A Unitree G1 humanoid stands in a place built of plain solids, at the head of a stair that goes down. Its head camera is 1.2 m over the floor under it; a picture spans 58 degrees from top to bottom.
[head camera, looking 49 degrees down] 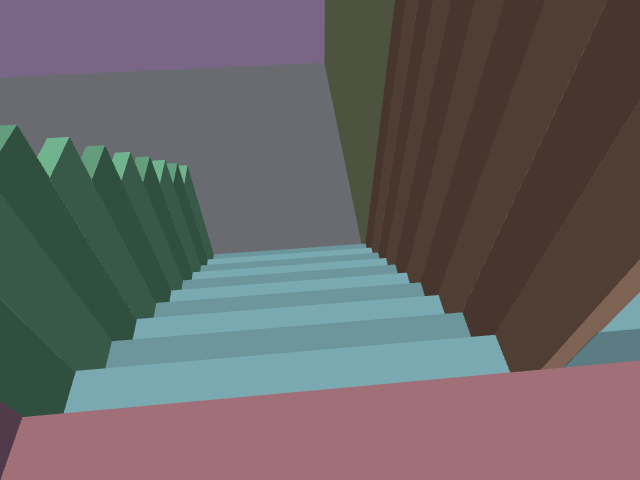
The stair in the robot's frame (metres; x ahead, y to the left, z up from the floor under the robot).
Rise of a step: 0.20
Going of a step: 0.22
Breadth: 1.46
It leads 5 degrees to the left of straight ahead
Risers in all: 11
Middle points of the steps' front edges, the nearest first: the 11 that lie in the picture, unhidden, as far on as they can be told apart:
0.48 0.08 0.00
0.70 0.10 -0.20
0.92 0.12 -0.40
1.13 0.14 -0.60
1.35 0.16 -0.80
1.57 0.18 -1.00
1.79 0.20 -1.20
2.01 0.22 -1.40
2.23 0.24 -1.60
2.45 0.26 -1.80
2.67 0.28 -2.00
